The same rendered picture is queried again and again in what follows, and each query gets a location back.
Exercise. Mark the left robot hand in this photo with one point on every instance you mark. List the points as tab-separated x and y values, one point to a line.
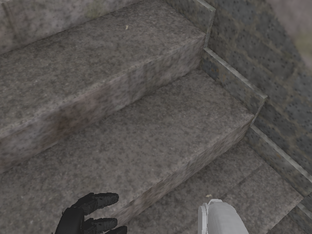
73	221

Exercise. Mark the right robot shin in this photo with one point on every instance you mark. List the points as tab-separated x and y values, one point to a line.
215	200

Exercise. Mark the robot right thigh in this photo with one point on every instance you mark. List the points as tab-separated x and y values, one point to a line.
219	218

